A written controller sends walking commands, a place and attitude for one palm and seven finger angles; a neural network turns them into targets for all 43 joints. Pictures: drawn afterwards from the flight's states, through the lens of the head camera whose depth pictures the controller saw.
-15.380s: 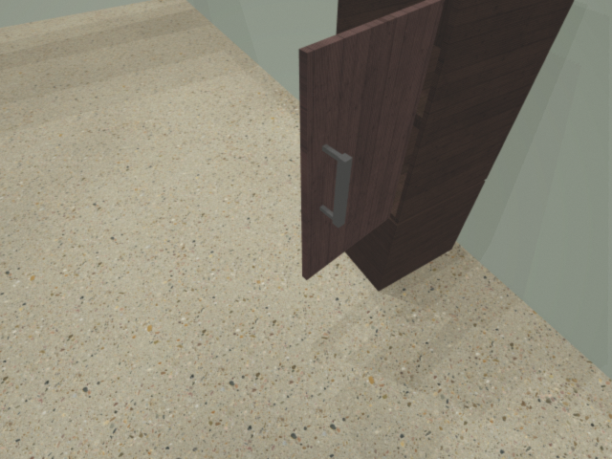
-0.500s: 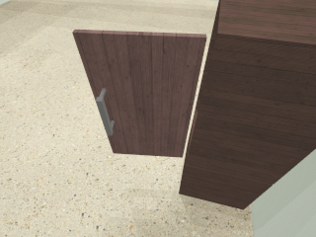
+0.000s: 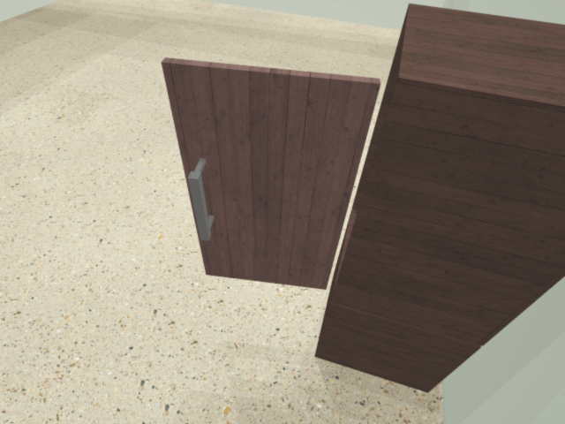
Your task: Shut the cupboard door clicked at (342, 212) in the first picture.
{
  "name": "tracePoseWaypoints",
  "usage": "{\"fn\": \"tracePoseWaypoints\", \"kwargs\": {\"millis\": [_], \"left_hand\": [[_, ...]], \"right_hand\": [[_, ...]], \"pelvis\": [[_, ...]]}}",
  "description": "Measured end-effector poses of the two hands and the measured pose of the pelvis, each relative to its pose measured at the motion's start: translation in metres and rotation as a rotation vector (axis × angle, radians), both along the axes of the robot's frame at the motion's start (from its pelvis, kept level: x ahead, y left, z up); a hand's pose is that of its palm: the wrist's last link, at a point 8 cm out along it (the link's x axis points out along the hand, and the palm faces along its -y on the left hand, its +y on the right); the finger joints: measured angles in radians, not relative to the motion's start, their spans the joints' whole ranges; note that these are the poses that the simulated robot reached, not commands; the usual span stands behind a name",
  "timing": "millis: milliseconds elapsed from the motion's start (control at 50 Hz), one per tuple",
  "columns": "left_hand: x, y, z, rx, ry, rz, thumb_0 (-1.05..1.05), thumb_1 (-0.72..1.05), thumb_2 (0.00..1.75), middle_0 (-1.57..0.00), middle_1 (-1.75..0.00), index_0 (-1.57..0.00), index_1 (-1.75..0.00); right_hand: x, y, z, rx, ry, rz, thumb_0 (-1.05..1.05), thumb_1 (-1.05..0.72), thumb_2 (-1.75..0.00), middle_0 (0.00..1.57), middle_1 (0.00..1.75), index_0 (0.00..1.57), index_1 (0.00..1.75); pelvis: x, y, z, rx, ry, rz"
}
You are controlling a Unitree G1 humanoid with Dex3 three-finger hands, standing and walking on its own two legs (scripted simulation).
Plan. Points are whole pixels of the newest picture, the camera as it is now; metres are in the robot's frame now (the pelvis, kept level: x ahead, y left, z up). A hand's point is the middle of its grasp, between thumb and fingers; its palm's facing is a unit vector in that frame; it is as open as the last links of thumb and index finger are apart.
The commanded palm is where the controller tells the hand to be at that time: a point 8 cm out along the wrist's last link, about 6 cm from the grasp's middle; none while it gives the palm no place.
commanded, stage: look again from close up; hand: left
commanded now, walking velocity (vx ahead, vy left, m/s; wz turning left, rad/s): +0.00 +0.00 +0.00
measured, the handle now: (203, 201) +0.53 +0.19 -0.02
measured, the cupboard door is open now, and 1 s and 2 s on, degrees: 100 100 100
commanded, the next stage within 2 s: come to a stop and stand still in 0.46 s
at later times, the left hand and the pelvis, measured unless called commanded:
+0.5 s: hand out of the picture +0.02 +0.17 -0.18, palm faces +0.01 -0.99 -0.13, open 7.4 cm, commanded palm none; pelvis +0.03 +0.02 +0.00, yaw -1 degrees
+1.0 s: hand out of the picture +0.03 +0.20 -0.18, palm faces -0.02 -0.98 -0.18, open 7.4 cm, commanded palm none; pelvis +0.03 +0.04 +0.00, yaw -1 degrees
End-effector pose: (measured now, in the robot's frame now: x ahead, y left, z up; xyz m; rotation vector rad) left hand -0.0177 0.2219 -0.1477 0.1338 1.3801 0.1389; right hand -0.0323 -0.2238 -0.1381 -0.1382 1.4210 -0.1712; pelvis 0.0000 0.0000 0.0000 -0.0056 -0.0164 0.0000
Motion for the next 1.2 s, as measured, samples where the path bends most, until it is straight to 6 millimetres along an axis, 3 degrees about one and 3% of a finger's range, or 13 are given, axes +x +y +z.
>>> {"fn": "tracePoseWaypoints", "kwargs": {"millis": [80, 180, 360, 520, 940, 1200], "left_hand": [[-0.008, -0.004, 0.000, -0.016, 0.037, 0.007, 0.01, 0.91, 0.90, -0.19, -0.30, -0.20, -0.30], [-0.008, -0.009, -0.001, -0.035, 0.059, 0.007, 0.01, 0.91, 0.90, -0.19, -0.30, -0.19, -0.30], [0.013, -0.010, -0.003, -0.053, 0.029, 0.006, 0.01, 0.91, 0.90, -0.19, -0.30, -0.20, -0.30], [0.030, 0.002, -0.004, -0.040, 0.012, -0.006, 0.01, 0.91, 0.90, -0.19, -0.30, -0.20, -0.30], [0.042, 0.023, -0.003, -0.006, 0.022, -0.036, 0.01, 0.91, 0.90, -0.19, -0.30, -0.19, -0.30], [0.046, 0.032, 0.005, 0.030, 0.021, -0.033, 0.01, 0.91, 0.90, -0.19, -0.30, -0.19, -0.30]], "right_hand": [[-0.003, 0.009, 0.000, 0.014, 0.028, -0.007, 0.01, -0.91, -0.90, 0.20, 0.30, 0.20, 0.30], [0.007, 0.020, -0.001, 0.027, 0.018, -0.009, 0.01, -0.91, -0.90, 0.20, 0.30, 0.20, 0.30], [0.037, 0.028, -0.001, 0.019, -0.025, 0.007, 0.02, -0.92, -0.90, 0.20, 0.30, 0.20, 0.30], [0.053, 0.026, 0.002, -0.007, -0.057, 0.004, 0.02, -0.92, -0.90, 0.20, 0.30, 0.20, 0.30], [0.049, 0.043, -0.002, 0.009, -0.033, -0.001, 0.01, -0.91, -0.90, 0.20, 0.30, 0.20, 0.30], [0.069, 0.037, -0.012, 0.019, -0.103, 0.010, 0.02, -0.92, -0.90, 0.20, 0.30, 0.20, 0.30]], "pelvis": [[0.004, 0.003, 0.001, -0.001, 0.002, 0.000], [0.009, 0.007, 0.002, -0.001, -0.001, -0.003], [0.019, 0.015, 0.003, -0.003, -0.006, -0.006], [0.027, 0.021, 0.003, -0.003, -0.013, -0.013], [0.033, 0.033, 0.001, -0.007, -0.003, -0.019], [0.040, 0.035, -0.002, 0.004, -0.009, -0.032]]}}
